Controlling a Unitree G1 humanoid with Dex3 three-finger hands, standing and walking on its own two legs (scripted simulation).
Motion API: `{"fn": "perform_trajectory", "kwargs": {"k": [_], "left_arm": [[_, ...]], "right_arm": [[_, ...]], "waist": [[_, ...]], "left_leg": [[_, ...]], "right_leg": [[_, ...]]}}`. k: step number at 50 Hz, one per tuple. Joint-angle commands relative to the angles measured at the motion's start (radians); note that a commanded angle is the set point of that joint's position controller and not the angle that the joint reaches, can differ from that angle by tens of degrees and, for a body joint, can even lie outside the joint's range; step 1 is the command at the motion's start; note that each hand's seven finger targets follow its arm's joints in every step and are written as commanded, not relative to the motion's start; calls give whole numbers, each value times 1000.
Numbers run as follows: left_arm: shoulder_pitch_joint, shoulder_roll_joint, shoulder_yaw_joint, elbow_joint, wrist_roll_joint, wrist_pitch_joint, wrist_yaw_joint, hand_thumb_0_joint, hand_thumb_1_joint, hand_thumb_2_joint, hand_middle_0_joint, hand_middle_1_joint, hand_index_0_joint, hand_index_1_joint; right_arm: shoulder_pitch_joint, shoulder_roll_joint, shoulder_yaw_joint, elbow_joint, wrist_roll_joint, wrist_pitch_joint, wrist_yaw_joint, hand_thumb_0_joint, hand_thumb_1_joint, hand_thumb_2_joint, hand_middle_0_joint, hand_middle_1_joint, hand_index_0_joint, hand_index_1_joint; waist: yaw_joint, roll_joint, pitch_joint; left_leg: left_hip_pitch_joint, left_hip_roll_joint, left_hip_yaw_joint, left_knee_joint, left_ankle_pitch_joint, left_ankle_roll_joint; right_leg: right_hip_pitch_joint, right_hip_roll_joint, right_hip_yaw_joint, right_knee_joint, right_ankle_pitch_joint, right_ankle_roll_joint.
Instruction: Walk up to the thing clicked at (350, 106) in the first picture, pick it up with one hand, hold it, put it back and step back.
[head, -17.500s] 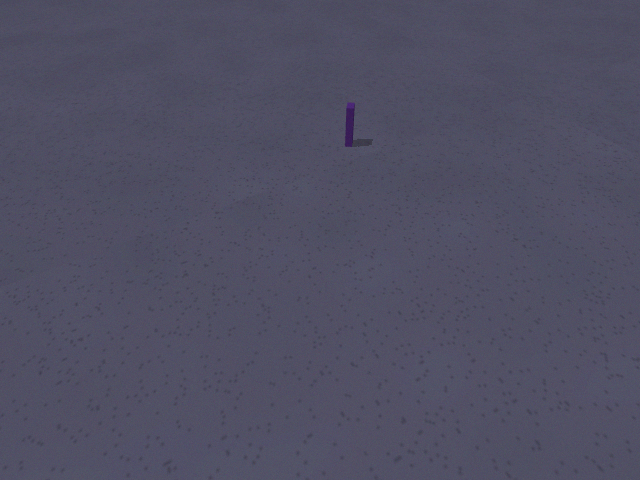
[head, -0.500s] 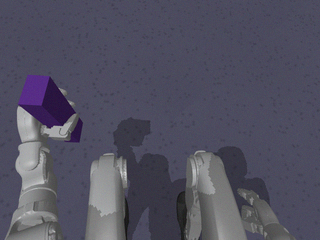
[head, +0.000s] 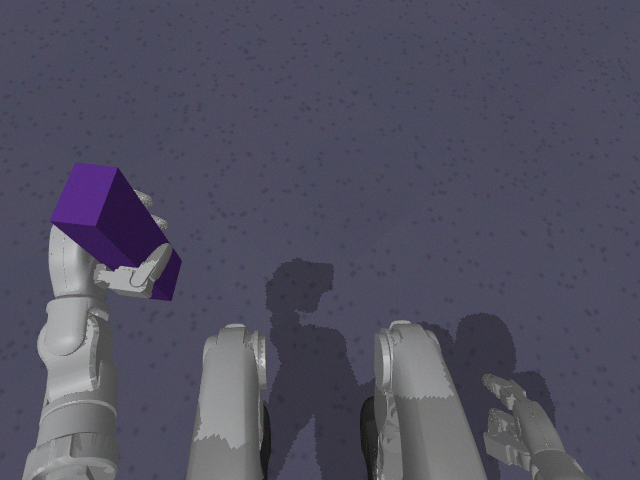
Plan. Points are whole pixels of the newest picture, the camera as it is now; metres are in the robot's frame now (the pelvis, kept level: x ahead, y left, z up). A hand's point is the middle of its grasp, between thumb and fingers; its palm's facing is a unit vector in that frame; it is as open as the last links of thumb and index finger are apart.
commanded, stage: lift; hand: left
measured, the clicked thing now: (133, 246) +0.39 +0.24 -0.01
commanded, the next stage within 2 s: hold in 1.70 s
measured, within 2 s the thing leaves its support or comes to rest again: neither
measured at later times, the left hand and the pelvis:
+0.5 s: hand (65, 146) +0.39 +0.21 +0.19, palm faces +0.14 -0.99 -0.01, open 8.5 cm; pelvis +0.04 +0.00 +0.15, yaw +2 degrees
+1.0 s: hand out of the picture +0.39 +0.20 +0.28, palm faces +0.13 -0.99 +0.00, open 8.6 cm; pelvis +0.05 +0.01 +0.24, yaw +3 degrees
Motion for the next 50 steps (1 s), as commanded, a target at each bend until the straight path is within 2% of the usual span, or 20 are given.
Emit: {"fn": "perform_trajectory", "kwargs": {"k": [1,4,5,6,9,11,15,16,17,20,23,24,29,32,34,35,36,38,47,50], "left_arm": [[-182,213,60,-327,-25,-29,31,0,336,1294,-1319,-1470,-1355,-1450],[-136,177,32,-379,-24,4,56,0,334,1311,-1349,-1491,-1381,-1475],[-120,142,-4,-374,-25,18,56,0,320,1314,-1353,-1499,-1386,-1483],[-156,150,-10,-438,-23,22,60,0,335,1313,-1342,-1488,-1373,-1473],[-91,137,-36,-475,-14,59,72,0,352,1302,-1354,-1488,-1386,-1470],[-91,158,-23,-539,-16,78,88,0,357,1294,-1354,-1482,-1386,-1465],[-6,121,-38,-606,-35,129,120,0,352,1311,-1362,-1495,-1393,-1479],[18,99,-60,-577,-30,143,126,0,343,1321,-1366,-1502,-1396,-1488],[28,101,-56,-611,-28,151,136,0,334,1314,-1360,-1498,-1390,-1484],[69,96,-68,-570,-7,177,158,0,312,1294,-1355,-1483,-1383,-1470],[50,84,-62,-589,-9,177,174,0,333,1295,-1354,-1471,-1379,-1461],[67,69,-84,-579,-5,178,174,0,338,1288,-1344,-1463,-1369,-1452],[60,75,-83,-545,16,168,187,0,383,1291,-1360,-1456,-1378,-1450],[33,58,-122,-569,20,159,175,0,336,1266,-1347,-1439,-1364,-1435],[43,70,-113,-560,21,155,174,0,315,1252,-1344,-1433,-1363,-1427],[35,61,-121,-552,21,153,170,0,302,1240,-1336,-1423,-1353,-1418],[7,78,-103,-555,21,148,173,0,312,1237,-1333,-1414,-1349,-1409],[0,44,-129,-539,15,144,168,0,283,1247,-1343,-1431,-1359,-1427],[19,31,-131,-467,20,128,161,0,290,1251,-1361,-1431,-1373,-1431],[0,39,-127,-487,17,121,163,0,301,1254,-1345,-1426,-1360,-1424]], "right_arm": [[56,-176,-78,-117,22,-36,-27,0,-895,-893,200,300,200,300],[52,-168,-78,-134,33,-37,-33,0,-898,-894,200,300,200,300],[47,-168,-79,-138,38,-39,-35,0,-896,-894,200,300,200,300],[55,-167,-82,-132,38,-40,-38,0,-896,-894,200,300,200,300],[55,-163,-84,-145,45,-41,-45,0,-896,-894,200,300,200,300],[68,-156,-84,-145,50,-42,-51,0,-898,-894,200,300,200,300],[71,-143,-84,-157,57,-51,-61,0,-898,-894,200,300,200,300],[74,-141,-85,-147,56,-54,-62,0,-900,-894,200,300,200,300],[66,-135,-85,-158,58,-55,-65,0,-899,-894,200,300,200,300],[78,-126,-85,-154,57,-58,-70,0,-904,-895,200,300,200,300],[89,-118,-80,-147,55,-64,-71,0,-899,-893,200,300,200,300],[99,-112,-78,-145,53,-67,-71,0,-902,-894,200,300,200,300],[106,-110,-77,-141,45,-74,-68,0,-897,-894,200,300,200,300],[113,-102,-73,-140,43,-80,-66,0,-904,-895,200,300,200,300],[111,-108,-74,-141,41,-85,-66,0,-900,-894,200,300,200,300],[124,-109,-75,-133,39,-87,-66,0,-907,-895,200,300,200,300],[120,-113,-77,-130,38,-86,-64,0,-901,-894,200,300,200,300],[126,-112,-75,-131,37,-91,-64,0,-905,-895,200,300,200,300],[111,-101,-69,-139,31,-92,-60,0,-908,-896,200,300,199,300],[116,-97,-64,-139,31,-92,-61,0,-906,-895,200,300,200,300]], "waist": [[22,84,-577],[22,88,-552],[13,98,-540],[10,107,-536],[8,120,-530],[16,117,-556],[21,73,-545],[6,69,-501],[16,60,-486],[-2,24,-442],[1,16,-421],[-3,27,-419],[7,53,-354],[5,73,-355],[12,83,-335],[-1,82,-335],[10,106,-326],[-6,73,-315],[12,33,-224],[14,23,-252]], "left_leg": [[479,-17,18,-346,85,35],[537,-15,6,-407,77,32],[566,-13,-1,-430,63,29],[594,-10,-8,-450,56,27],[662,-9,-17,-507,75,23],[722,-10,-16,-533,127,22],[787,-16,9,-583,202,30],[798,-14,5,-602,210,30],[798,-17,10,-624,194,30],[824,-16,17,-663,238,35],[888,-19,13,-714,276,36],[922,-18,15,-727,320,36],[1009,-17,16,-818,338,26],[1079,-17,24,-863,353,23],[1118,-16,19,-906,346,19],[1144,-13,17,-917,369,17],[1164,-11,11,-938,360,12],[1178,-10,9,-954,374,14],[1216,-18,30,-1074,284,18],[1251,-19,38,-1087,337,18]], "right_leg": [[384,21,8,-338,114,-37],[409,21,1,-377,116,-37],[404,20,0,-391,111,-39],[406,20,-1,-402,110,-39],[460,16,-1,-449,133,-36],[525,16,3,-484,175,-34],[664,21,19,-588,237,-26],[665,21,16,-602,248,-25],[700,22,20,-631,232,-23],[791,21,27,-691,287,-16],[850,24,18,-725,325,-18],[868,24,18,-741,364,-16],[932,23,15,-812,372,-22],[983,21,20,-865,392,-21],[1000,22,13,-887,381,-23],[1009,22,11,-899,402,-22],[1002,24,8,-903,383,-25],[1031,23,4,-926,405,-23],[1135,21,8,-1051,336,-17],[1204,21,12,-1077,387,-13]]}}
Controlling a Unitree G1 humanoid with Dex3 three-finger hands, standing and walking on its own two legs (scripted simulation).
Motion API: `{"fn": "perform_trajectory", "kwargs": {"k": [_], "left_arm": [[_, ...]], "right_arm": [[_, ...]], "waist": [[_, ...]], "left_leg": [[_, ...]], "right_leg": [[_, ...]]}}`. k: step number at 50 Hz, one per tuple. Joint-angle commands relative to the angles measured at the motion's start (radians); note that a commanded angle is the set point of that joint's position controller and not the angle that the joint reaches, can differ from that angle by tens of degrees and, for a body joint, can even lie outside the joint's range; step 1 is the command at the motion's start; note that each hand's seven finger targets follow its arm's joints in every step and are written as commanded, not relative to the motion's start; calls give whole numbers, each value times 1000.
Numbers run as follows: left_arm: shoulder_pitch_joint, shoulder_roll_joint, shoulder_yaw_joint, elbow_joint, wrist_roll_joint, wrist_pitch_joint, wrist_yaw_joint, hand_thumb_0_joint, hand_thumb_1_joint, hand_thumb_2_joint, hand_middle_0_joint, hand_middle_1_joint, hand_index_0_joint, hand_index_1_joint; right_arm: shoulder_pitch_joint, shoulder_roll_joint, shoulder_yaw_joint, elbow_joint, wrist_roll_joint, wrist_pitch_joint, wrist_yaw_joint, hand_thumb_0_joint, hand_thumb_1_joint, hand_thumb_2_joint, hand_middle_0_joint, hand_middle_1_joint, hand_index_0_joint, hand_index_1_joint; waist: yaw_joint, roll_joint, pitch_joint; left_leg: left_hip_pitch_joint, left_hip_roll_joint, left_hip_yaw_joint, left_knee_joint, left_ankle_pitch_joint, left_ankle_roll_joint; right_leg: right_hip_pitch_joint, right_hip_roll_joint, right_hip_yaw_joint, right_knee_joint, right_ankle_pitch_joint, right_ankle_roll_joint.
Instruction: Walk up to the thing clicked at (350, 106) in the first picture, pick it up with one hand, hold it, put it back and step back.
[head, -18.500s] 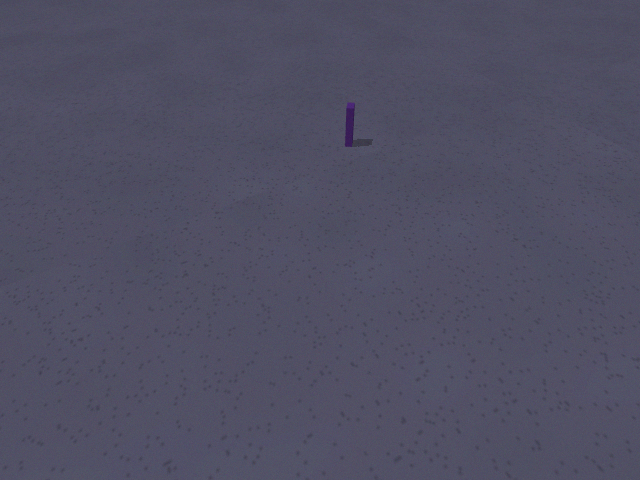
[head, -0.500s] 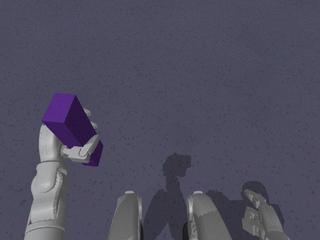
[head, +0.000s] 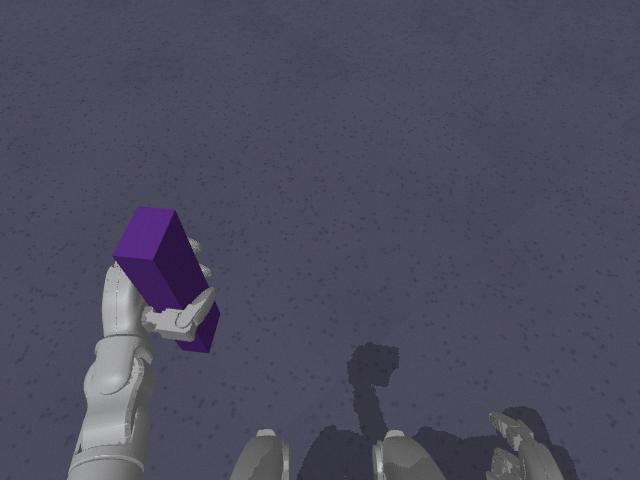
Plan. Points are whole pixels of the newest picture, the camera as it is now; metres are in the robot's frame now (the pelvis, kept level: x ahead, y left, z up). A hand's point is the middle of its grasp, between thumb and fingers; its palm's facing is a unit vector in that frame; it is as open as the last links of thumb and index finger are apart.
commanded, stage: lift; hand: left
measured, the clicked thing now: (179, 291) +0.35 +0.19 +0.04
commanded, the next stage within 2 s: hold in 0.70 s
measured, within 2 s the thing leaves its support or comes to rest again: neither
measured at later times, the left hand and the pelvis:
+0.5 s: hand (183, 260) +0.36 +0.17 +0.09, palm faces +0.08 -1.00 +0.01, open 8.5 cm; pelvis +0.02 +0.00 +0.04, yaw +0 degrees
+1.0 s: hand (184, 245) +0.37 +0.16 +0.11, palm faces +0.07 -1.00 +0.02, open 8.6 cm; pelvis +0.03 +0.00 +0.05, yaw +0 degrees
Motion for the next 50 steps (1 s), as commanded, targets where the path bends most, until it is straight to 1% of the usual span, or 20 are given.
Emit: {"fn": "perform_trajectory", "kwargs": {"k": [1,3,9,12,14,17,18,24,25,29,30,31,32,34,36,37,42,46,49,50], "left_arm": [[-214,137,49,-234,-10,-80,5,0,279,1255,-1347,-1428,-1359,-1429],[-239,132,40,-255,-12,-86,7,0,287,1265,-1350,-1433,-1361,-1434],[-236,114,21,-182,5,-89,19,0,319,1265,-1346,-1422,-1353,-1427],[-251,116,9,-184,14,-93,14,0,312,1255,-1336,-1409,-1342,-1415],[-241,123,25,-190,9,-95,12,0,325,1257,-1334,-1410,-1341,-1414],[-254,103,18,-183,3,-97,9,0,306,1267,-1338,-1422,-1346,-1427],[-239,110,35,-169,-2,-99,11,0,305,1271,-1344,-1427,-1353,-1431],[-254,103,15,-145,1,-103,-2,0,325,1255,-1322,-1404,-1328,-1410],[-262,113,29,-144,1,-102,-2,0,328,1256,-1332,-1409,-1342,-1410],[-271,99,16,-148,-1,-107,-8,0,319,1249,-1329,-1405,-1337,-1409],[-249,114,32,-111,0,-105,-8,0,307,1253,-1328,-1410,-1335,-1415],[-276,106,17,-167,0,-110,-10,0,311,1247,-1336,-1405,-1343,-1409],[-271,118,32,-152,-2,-111,-10,0,296,1236,-1329,-1398,-1336,-1403],[-269,103,16,-138,0,-110,-18,0,301,1239,-1330,-1399,-1336,-1405],[-255,111,31,-100,2,-107,-17,0,319,1258,-1326,-1405,-1331,-1412],[-302,111,21,-164,1,-111,-15,0,308,1249,-1322,-1399,-1328,-1405],[-267,100,23,-117,-3,-105,-18,0,255,1231,-1291,-1385,-1287,-1401],[-288,86,15,-131,-3,-105,-12,0,247,1223,-1301,-1386,-1298,-1401],[-280,102,33,-128,1,-107,1,0,227,1224,-1292,-1384,-1287,-1401],[-279,87,19,-135,3,-108,0,0,242,1233,-1301,-1393,-1298,-1409]], "right_arm": [[-8,-138,-56,-131,3,-51,-16,0,-907,-896,200,300,199,300],[5,-137,-54,-123,0,-50,-18,0,-908,-896,200,300,200,300],[-6,-128,-51,-115,-3,-50,-20,0,-905,-896,200,300,199,300],[-6,-130,-53,-108,-6,-49,-19,0,-903,-896,200,300,199,300],[5,-129,-53,-110,-5,-49,-17,0,-902,-895,200,299,199,300],[-2,-130,-53,-104,-7,-46,-13,0,-903,-895,200,299,199,299],[7,-132,-55,-101,-8,-46,-13,0,-904,-896,200,299,199,299],[17,-133,-56,-96,-9,-39,-13,0,-904,-896,200,299,200,299],[14,-131,-56,-95,-8,-37,-13,0,-901,-894,200,299,200,299],[10,-134,-59,-96,-10,-33,-8,0,-904,-895,200,300,200,300],[28,-138,-62,-76,-10,-29,-5,0,-909,-897,200,300,200,300],[13,-128,-56,-93,-9,-27,-6,0,-905,-896,200,300,200,300],[18,-134,-59,-95,-11,-24,-7,0,-908,-896,200,300,200,300],[17,-135,-59,-86,-10,-24,-5,0,-904,-896,200,300,200,300],[23,-136,-61,-75,-11,-19,-5,0,-901,-896,200,300,200,300],[22,-133,-62,-82,-12,-18,-4,0,-901,-896,200,300,200,300],[23,-137,-62,-84,-11,-13,-3,0,-904,-899,199,299,199,299],[14,-134,-62,-91,-12,-9,1,0,-905,-899,199,300,199,300],[3,-131,-59,-96,-11,-6,1,0,-906,-900,199,300,199,300],[-5,-133,-60,-99,-11,-9,1,0,-904,-900,199,300,199,300]], "waist": [[6,-5,-337],[-8,1,-346],[-2,-13,-254],[-2,20,-267],[3,11,-282],[-1,31,-260],[3,19,-272],[-11,-16,-265],[-4,-13,-260],[0,5,-273],[1,10,-260],[5,13,-261],[4,9,-286],[-1,15,-254],[0,17,-235],[1,20,-261],[4,-3,-254],[5,6,-235],[10,-2,-221],[12,-2,-211]], "left_leg": [[262,-22,-3,-231,197,17],[288,-22,-1,-241,221,17],[302,-24,11,-295,180,20],[349,-22,12,-316,203,15],[368,-24,12,-325,234,15],[404,-19,4,-352,238,10],[408,-17,-1,-355,258,10],[434,-18,13,-355,346,16],[421,-21,16,-358,337,17],[459,-20,11,-379,345,12],[471,-19,14,-381,354,11],[470,-20,14,-389,353,10],[480,-20,15,-384,374,12],[483,-20,14,-393,379,10],[492,-18,10,-404,375,8],[504,-16,14,-403,373,9],[516,-16,13,-410,424,11],[518,-17,15,-427,393,8],[509,-22,22,-439,352,9],[511,-21,21,-447,335,8]], "right_leg": [[238,21,4,-222,242,-19],[259,21,8,-236,270,-18],[287,14,19,-303,236,-14],[304,16,15,-314,256,-19],[343,19,11,-322,287,-17],[327,24,0,-326,282,-24],[348,27,-4,-327,296,-24],[393,25,5,-347,393,-17],[408,21,9,-353,393,-16],[419,23,4,-362,386,-20],[410,24,6,-366,389,-20],[426,22,5,-371,393,-19],[446,24,6,-371,412,-19],[438,25,4,-372,412,-21],[419,29,-1,-375,397,-23],[425,27,2,-383,400,-22],[460,27,0,-389,441,-21],[455,26,0,-405,412,-20],[473,23,4,-418,386,-18],[463,25,2,-420,370,-19]]}}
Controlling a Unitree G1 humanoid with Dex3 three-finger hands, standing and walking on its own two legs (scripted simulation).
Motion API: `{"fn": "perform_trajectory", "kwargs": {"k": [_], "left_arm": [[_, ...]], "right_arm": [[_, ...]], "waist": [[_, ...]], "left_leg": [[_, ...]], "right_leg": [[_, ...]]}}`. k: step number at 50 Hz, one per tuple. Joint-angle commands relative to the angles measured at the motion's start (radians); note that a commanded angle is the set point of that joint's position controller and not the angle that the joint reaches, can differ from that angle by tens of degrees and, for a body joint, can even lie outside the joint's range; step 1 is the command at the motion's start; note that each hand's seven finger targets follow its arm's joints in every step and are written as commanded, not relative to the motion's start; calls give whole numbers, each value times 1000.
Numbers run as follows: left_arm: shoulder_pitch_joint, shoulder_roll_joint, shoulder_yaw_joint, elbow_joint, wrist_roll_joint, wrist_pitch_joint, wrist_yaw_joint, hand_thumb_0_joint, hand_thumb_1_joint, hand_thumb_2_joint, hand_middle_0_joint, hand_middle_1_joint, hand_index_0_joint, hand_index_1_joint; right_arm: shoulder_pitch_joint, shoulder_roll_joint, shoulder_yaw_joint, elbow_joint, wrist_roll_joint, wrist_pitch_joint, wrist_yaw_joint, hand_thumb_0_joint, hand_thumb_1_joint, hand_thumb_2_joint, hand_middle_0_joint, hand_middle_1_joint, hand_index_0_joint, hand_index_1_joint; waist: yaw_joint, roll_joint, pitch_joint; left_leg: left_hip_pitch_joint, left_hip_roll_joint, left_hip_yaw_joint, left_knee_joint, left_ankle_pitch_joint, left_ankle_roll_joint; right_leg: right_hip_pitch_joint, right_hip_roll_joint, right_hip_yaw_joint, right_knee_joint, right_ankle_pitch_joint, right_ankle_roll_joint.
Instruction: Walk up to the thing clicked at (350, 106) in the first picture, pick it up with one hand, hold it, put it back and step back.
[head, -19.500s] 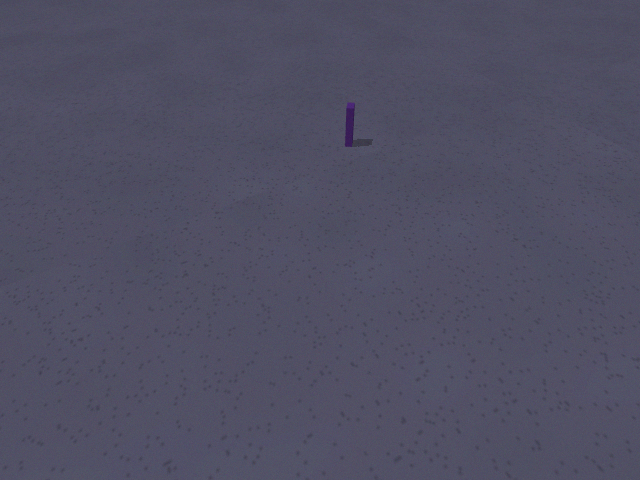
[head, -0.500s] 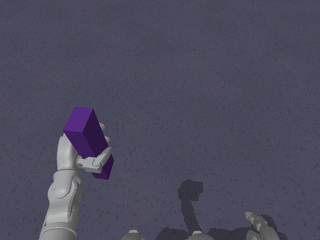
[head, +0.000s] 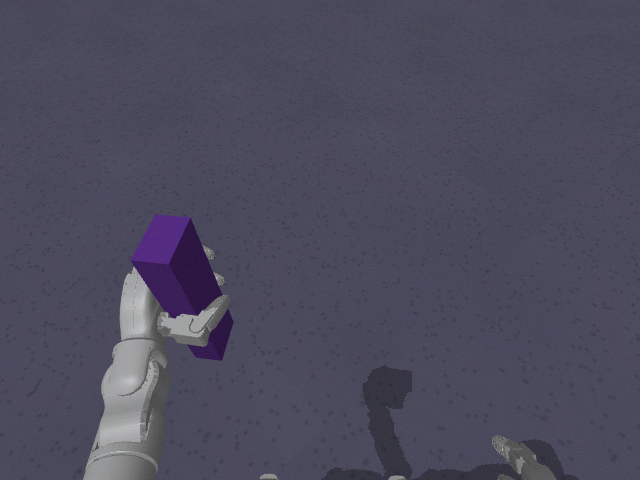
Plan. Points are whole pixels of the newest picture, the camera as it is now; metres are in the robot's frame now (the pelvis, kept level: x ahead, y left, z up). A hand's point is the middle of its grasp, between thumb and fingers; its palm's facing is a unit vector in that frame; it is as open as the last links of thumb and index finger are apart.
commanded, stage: hold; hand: left
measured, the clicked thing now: (193, 298) +0.34 +0.17 +0.04
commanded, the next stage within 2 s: none
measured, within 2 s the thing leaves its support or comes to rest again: neither
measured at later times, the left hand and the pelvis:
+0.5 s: hand (201, 294) +0.33 +0.16 +0.07, palm faces +0.08 -1.00 +0.01, open 8.6 cm; pelvis +0.00 -0.01 +0.01, yaw +0 degrees
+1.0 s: hand (195, 294) +0.33 +0.16 +0.07, palm faces +0.09 -1.00 +0.01, open 8.6 cm; pelvis +0.00 +0.00 +0.01, yaw +0 degrees
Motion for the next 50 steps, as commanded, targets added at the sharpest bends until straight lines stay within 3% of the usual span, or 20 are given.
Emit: {"fn": "perform_trajectory", "kwargs": {"k": [1,5,7,8,11,12,16,21,23,26,27,29,36,39,41,43,45,46,49,50], "left_arm": [[-251,135,48,-224,-5,-78,10,0,252,1238,-1301,-1393,-1296,-1410],[-266,136,37,-265,-7,-80,8,0,249,1225,-1290,-1382,-1287,-1397],[-269,157,56,-270,-9,-80,8,0,244,1229,-1291,-1385,-1286,-1401],[-250,127,28,-229,-8,-73,3,0,225,1228,-1292,-1386,-1288,-1402],[-257,128,35,-205,-8,-69,1,0,235,1228,-1289,-1383,-1284,-1401],[-263,116,18,-220,-7,-69,1,0,249,1230,-1297,-1389,-1293,-1405],[-260,116,24,-233,-13,-65,-5,0,254,1229,-1318,-1402,-1315,-1415],[-253,148,62,-206,-4,-70,11,0,233,1225,-1302,-1388,-1298,-1405],[-313,134,34,-281,-3,-81,15,0,245,1218,-1291,-1374,-1284,-1392],[-273,147,55,-209,-4,-76,10,0,260,1225,-1302,-1384,-1294,-1402],[-255,125,38,-177,-1,-73,6,0,254,1229,-1314,-1393,-1308,-1410],[-289,149,57,-208,-6,-83,-1,0,248,1230,-1316,-1398,-1310,-1416],[-253,114,22,-186,-8,-80,-15,0,241,1218,-1318,-1399,-1313,-1414],[-264,115,26,-230,-11,-88,-7,0,234,1223,-1327,-1405,-1321,-1421],[-263,127,36,-230,-9,-91,0,0,238,1211,-1325,-1399,-1321,-1413],[-286,126,35,-225,-4,-96,9,0,222,1219,-1328,-1406,-1323,-1422],[-311,160,66,-244,0,-103,18,0,236,1221,-1326,-1402,-1319,-1419],[-313,134,40,-223,3,-100,20,0,215,1223,-1317,-1399,-1310,-1417],[-279,125,31,-180,4,-93,8,0,253,1234,-1323,-1409,-1318,-1425],[-270,138,50,-139,1,-91,3,0,253,1245,-1329,-1415,-1322,-1432]], "right_arm": [[-24,-137,-56,-124,2,-44,-13,0,-903,-900,199,300,199,300],[-24,-139,-54,-130,3,-46,-18,0,-904,-900,199,300,199,300],[-19,-133,-49,-121,5,-41,-21,0,-905,-901,200,300,199,300],[-17,-139,-52,-116,4,-41,-19,0,-907,-901,199,300,199,300],[-31,-142,-55,-117,7,-44,-20,0,-902,-901,199,300,199,300],[-34,-139,-55,-121,5,-44,-20,0,-902,-900,200,300,199,300],[-46,-131,-48,-126,7,-48,-21,0,-903,-899,199,300,199,300],[-43,-133,-49,-114,5,-50,-22,0,-904,-901,199,300,199,300],[-46,-130,-48,-118,2,-49,-22,0,-902,-901,199,300,199,300],[-37,-132,-49,-110,2,-48,-23,0,-906,-903,200,300,199,300],[-47,-134,-50,-114,4,-49,-23,0,-906,-902,200,300,199,300],[-47,-135,-51,-114,4,-50,-22,0,-906,-902,200,300,199,300],[-43,-139,-57,-113,5,-51,-18,0,-913,-903,200,300,199,300],[-53,-136,-55,-120,7,-55,-12,0,-913,-904,200,300,199,300],[-45,-137,-54,-114,7,-53,-16,0,-916,-904,200,300,199,300],[-53,-133,-51,-113,6,-54,-14,0,-916,-904,200,300,199,300],[-48,-132,-53,-112,3,-55,-18,0,-913,-904,200,300,199,300],[-40,-137,-55,-108,1,-53,-17,0,-912,-904,200,300,199,300],[-49,-133,-51,-109,2,-55,-21,0,-907,-903,200,300,199,300],[-37,-139,-56,-100,1,-52,-21,0,-909,-904,200,300,199,300]], "waist": [[-1,7,-271],[-3,-3,-314],[4,2,-314],[-9,-4,-295],[-7,0,-247],[-7,6,-242],[-1,-9,-235],[2,-12,-246],[1,13,-283],[2,-4,-270],[-5,-33,-248],[0,-15,-268],[-4,-4,-258],[9,9,-249],[4,-5,-277],[-2,-2,-239],[5,13,-287],[-8,-5,-262],[-3,-23,-246],[-13,-27,-248]], "left_leg": [[160,-22,0,-147,246,11],[188,-23,5,-145,289,16],[196,-24,6,-150,294,15],[198,-22,4,-152,302,16],[189,-20,1,-170,267,13],[186,-21,3,-171,260,12],[180,-30,15,-174,232,16],[192,-27,14,-181,249,17],[218,-27,12,-180,276,14],[203,-28,14,-178,279,18],[193,-25,11,-180,273,20],[197,-28,15,-179,274,20],[215,-26,9,-187,286,18],[218,-23,4,-198,272,12],[233,-23,3,-196,292,16],[217,-23,6,-197,266,15],[235,-23,7,-191,278,14],[226,-20,4,-196,273,16],[209,-26,12,-190,267,19],[206,-25,12,-183,278,23]], "right_leg": [[129,22,-9,-130,284,-17],[165,21,-3,-138,333,-12],[179,18,-1,-144,340,-10],[170,20,-3,-142,342,-12],[140,22,-9,-152,304,-15],[134,20,-7,-157,298,-15],[165,13,3,-184,287,-8],[168,15,0,-177,300,-9],[186,16,-1,-174,322,-11],[198,13,4,-180,331,-7],[189,14,1,-180,328,-7],[195,10,7,-180,330,-7],[179,16,-2,-183,327,-12],[175,19,-10,-180,301,-17],[194,18,-8,-179,323,-14],[174,17,-5,-181,304,-14],[189,15,-3,-180,315,-12],[179,18,-6,-178,310,-13],[185,12,2,-192,319,-8],[181,11,3,-188,333,-6]]}}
